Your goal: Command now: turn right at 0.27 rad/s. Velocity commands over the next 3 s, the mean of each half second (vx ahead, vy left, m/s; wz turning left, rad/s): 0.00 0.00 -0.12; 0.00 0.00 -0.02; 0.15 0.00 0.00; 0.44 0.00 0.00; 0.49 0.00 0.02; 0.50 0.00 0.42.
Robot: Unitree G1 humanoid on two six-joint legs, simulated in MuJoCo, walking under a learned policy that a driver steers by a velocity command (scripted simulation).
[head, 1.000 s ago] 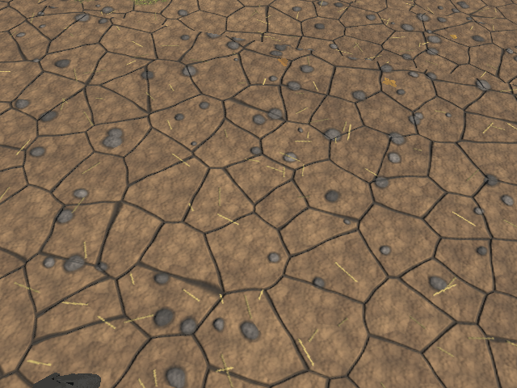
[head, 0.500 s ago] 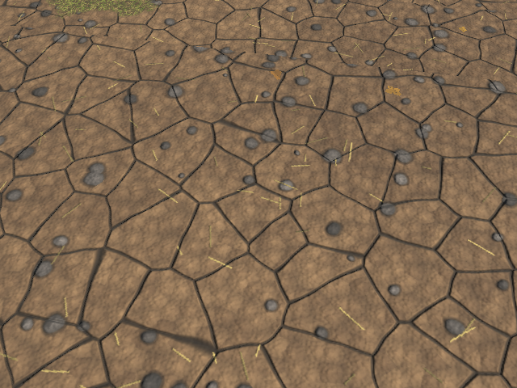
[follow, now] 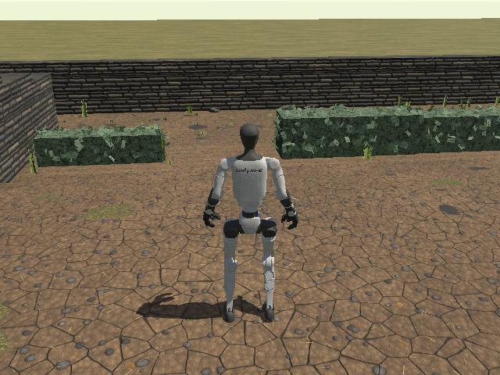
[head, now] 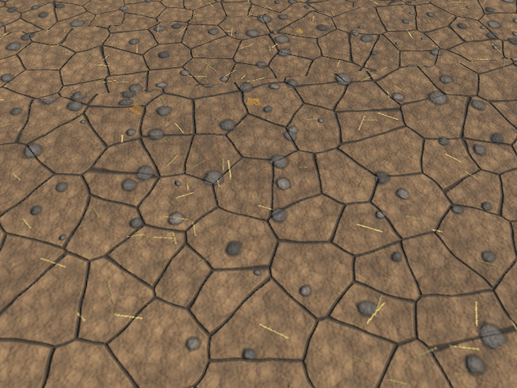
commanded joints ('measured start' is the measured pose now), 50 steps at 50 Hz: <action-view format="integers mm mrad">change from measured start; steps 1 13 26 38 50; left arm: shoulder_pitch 65 -62 -37 11 37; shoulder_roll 92 80 51 54 48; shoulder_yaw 25 -4 -11 -9 -18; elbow -44 9 132 270 356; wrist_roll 8 27 26 19 17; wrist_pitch -14 -59 -47 -55 -55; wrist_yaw -2 16 25 37 46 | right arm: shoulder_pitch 15 11 31 32 49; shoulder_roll -155 -79 -92 -78 -64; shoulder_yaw -37 -12 1 13 23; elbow -22 23 111 194 271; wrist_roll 24 -7 -22 -17 -14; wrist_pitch -16 -1 -41 -35 -31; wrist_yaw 4 -9 1 -8 -11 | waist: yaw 42 34 26 26 31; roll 148 -138 46 -3 5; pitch -122 -109 -35 -26 -16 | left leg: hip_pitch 61 -84 39 56 51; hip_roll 161 -13 -5 -28 -44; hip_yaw -133 -95 -122 -106 -93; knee -13 242 -84 -86 -95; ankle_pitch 378 -162 89 101 106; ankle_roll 146 -78 5 16 17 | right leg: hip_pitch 195 193 143 154 160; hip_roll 30 -185 -19 -17 -14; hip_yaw -30 183 76 62 51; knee -348 -318 -264 -270 -274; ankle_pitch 261 539 164 215 227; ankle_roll -72 -283 -99 -80 -78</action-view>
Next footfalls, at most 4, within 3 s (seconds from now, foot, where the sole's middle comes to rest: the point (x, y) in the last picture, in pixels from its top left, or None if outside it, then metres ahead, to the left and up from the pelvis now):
0.04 right None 0.04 -0.13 -0.78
0.34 left None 0.04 0.12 -0.78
1.88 left None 0.44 0.10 -0.78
2.46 right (317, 292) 0.72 -0.16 -0.78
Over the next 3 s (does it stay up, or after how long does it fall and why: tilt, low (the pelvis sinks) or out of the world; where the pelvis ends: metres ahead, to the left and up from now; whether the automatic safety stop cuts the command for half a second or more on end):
stays up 0.86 -0.03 -0.02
